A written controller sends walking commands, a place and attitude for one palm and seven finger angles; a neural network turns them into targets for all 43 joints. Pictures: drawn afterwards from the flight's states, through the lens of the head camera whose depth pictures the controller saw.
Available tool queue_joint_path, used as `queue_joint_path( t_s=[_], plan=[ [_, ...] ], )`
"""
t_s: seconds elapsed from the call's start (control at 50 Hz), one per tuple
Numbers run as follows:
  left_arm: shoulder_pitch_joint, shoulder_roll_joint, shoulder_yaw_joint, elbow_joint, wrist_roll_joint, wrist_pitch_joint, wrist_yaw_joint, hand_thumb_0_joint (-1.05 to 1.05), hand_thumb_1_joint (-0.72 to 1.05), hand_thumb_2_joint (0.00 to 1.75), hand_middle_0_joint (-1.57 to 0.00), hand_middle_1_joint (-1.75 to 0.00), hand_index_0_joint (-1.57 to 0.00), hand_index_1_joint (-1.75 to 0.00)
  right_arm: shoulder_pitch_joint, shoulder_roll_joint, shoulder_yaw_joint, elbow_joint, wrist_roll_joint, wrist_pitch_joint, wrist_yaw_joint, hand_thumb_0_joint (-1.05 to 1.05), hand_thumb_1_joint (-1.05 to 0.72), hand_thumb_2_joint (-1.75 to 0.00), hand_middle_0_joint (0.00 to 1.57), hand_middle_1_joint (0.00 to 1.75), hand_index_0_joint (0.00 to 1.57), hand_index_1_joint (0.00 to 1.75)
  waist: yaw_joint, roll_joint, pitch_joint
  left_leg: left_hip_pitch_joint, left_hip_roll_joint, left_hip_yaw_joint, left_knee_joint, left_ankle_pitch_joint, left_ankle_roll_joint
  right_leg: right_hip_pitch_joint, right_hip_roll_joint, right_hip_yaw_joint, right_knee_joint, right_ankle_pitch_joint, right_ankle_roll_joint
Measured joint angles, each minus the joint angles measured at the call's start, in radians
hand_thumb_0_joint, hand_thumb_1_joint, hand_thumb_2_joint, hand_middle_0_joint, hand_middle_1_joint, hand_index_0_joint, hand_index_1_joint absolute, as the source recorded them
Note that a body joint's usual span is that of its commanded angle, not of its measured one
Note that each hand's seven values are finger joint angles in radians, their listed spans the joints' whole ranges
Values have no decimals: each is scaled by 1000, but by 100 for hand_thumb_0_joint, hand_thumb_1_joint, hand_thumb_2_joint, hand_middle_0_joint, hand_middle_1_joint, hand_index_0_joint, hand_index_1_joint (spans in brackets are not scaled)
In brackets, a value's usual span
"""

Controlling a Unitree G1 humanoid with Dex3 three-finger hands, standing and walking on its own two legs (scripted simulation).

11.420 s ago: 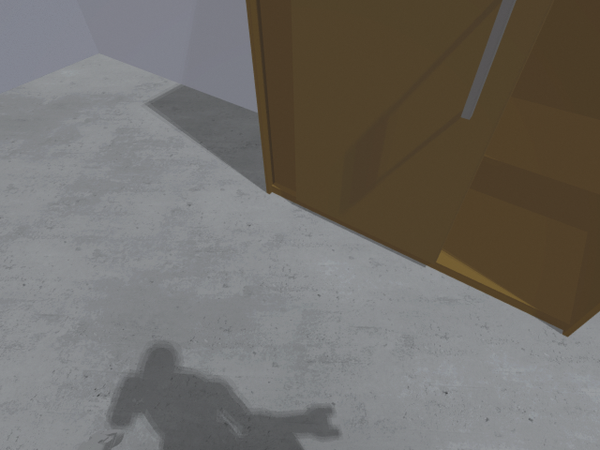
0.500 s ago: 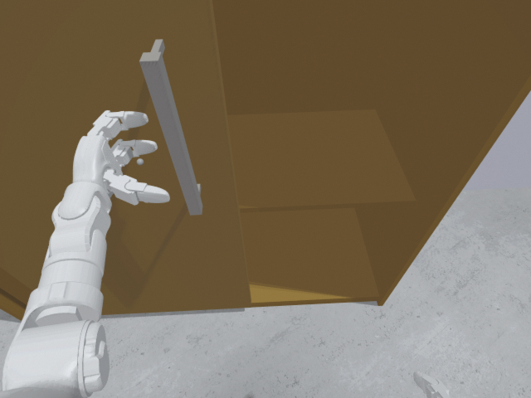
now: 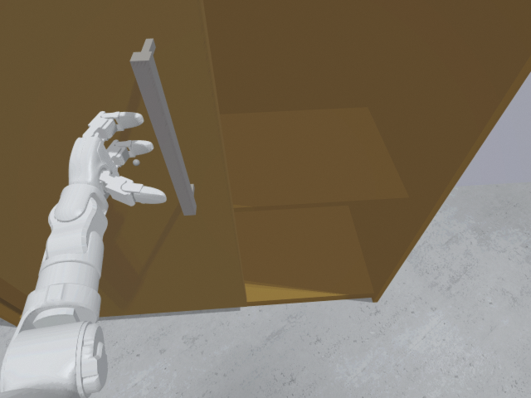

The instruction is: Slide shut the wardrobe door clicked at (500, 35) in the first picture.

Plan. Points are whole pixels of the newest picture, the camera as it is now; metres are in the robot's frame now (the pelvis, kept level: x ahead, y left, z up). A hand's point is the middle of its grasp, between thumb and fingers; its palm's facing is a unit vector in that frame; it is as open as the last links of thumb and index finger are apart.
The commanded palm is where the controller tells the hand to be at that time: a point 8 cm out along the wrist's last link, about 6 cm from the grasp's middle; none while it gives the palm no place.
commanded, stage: feel for the door with the fingertips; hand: left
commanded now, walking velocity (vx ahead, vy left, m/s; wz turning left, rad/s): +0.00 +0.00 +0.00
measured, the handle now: (173, 142) +0.49 +0.15 +0.12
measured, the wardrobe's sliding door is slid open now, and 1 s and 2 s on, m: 0.49 0.49 0.49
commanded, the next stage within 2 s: slide the fingers in behind the handle in 0.82 s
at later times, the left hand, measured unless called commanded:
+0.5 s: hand (151, 154) +0.44 +0.17 +0.14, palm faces +0.07 -1.00 -0.02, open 13.9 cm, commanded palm +0.41 +0.23 +0.14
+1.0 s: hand (149, 150) +0.45 +0.18 +0.15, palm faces +0.07 -1.00 -0.02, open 13.8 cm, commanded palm +0.42 +0.23 +0.14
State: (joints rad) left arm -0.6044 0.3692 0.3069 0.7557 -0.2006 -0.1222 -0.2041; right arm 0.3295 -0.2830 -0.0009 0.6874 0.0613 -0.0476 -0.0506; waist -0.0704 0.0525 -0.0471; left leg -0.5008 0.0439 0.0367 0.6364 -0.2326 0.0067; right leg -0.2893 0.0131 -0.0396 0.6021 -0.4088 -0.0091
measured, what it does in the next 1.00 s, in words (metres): stands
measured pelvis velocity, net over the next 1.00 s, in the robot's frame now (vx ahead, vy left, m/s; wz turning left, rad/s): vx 0.00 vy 0.00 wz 0.01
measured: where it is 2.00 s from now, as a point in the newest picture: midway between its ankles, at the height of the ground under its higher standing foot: outside the picture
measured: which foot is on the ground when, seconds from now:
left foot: down 0.00-1.00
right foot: down 0.00-1.00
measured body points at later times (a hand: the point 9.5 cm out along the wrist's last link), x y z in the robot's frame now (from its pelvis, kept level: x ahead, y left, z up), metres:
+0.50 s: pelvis +0.00 +0.00 +0.00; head +0.03 -0.02 +0.45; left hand +0.43 +0.23 +0.15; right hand +0.08 -0.27 -0.12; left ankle +0.05 +0.12 -0.72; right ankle -0.06 -0.11 -0.72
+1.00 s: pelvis +0.00 +0.00 +0.00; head +0.03 -0.01 +0.44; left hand +0.44 +0.23 +0.15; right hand +0.06 -0.27 -0.13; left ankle +0.05 +0.12 -0.72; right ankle -0.06 -0.11 -0.72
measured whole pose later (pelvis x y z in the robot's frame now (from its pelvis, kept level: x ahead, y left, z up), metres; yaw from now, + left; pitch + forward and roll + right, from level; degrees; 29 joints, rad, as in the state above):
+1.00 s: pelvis +0.00 +0.00 +0.00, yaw +0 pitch +7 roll -1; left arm -0.75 0.36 0.29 0.91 -0.16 -0.16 -0.13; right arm 0.33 -0.27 0.00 0.71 0.05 -0.04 -0.03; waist -0.08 0.06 -0.05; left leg -0.55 0.04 0.02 0.67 -0.24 0.00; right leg -0.34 0.02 -0.05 0.64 -0.42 -0.01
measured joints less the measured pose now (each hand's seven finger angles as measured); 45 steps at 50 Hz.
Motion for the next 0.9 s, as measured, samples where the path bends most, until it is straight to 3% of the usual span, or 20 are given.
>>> queue_joint_path(
  t_s=[0.2,0.34,0.6,0.9],
  plan=[
    [-7,-56,-36,-29,13,9,60,-1,-50,30,-30,-120,-30,-120,-23,15,3,-9,-5,-11,13,1,-90,-90,21,30,20,30,4,4,-3,2,-1,4,0,-1,1,-2,-2,4,7,-3,1],
    [-17,-65,-39,-24,33,11,94,-1,-50,30,-30,-120,-31,-120,-32,23,8,-15,-9,-9,18,1,-90,-90,21,30,20,30,2,3,-2,4,0,5,2,-3,-2,-3,-1,6,13,-7,-2],
    [-76,-13,-10,68,25,-9,55,-1,-50,30,-30,-120,-30,-120,-3,5,-1,1,-8,7,14,1,-90,-90,21,30,20,30,-3,3,-2,-10,4,-2,7,-4,-7,-13,5,0,14,-9,-7],
    [-124,-18,-21,119,37,-32,70,-1,-50,30,-32,-123,-32,-121,3,3,-8,20,-9,13,22,1,-90,-90,21,30,20,30,-4,3,-2,-35,1,-12,25,-6,-5,-33,3,-9,31,-14,-6]
  ],
)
